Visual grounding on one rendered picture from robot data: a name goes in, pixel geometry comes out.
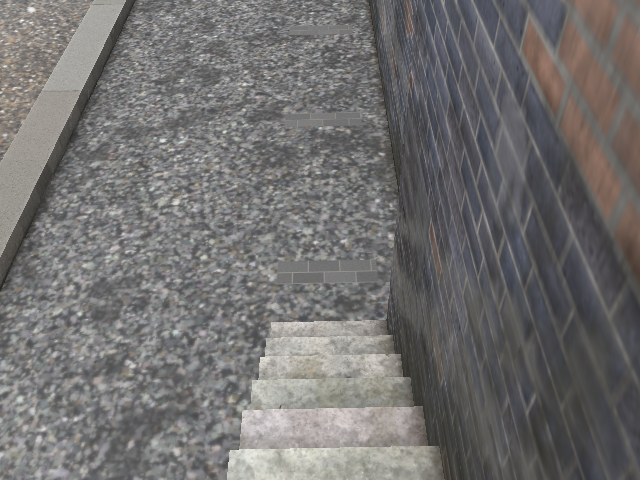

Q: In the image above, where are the stairs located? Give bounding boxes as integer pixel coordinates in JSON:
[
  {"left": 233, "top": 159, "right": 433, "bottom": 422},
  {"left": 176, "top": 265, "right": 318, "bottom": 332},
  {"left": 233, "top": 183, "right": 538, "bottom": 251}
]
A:
[{"left": 227, "top": 320, "right": 445, "bottom": 480}]

